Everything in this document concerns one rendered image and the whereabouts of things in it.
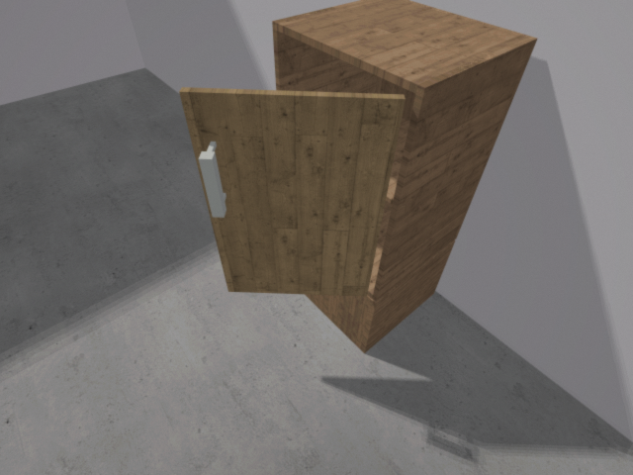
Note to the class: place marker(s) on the cupboard door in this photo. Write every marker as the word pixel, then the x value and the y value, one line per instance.
pixel 306 177

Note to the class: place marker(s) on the handle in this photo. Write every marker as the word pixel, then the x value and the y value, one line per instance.
pixel 212 180

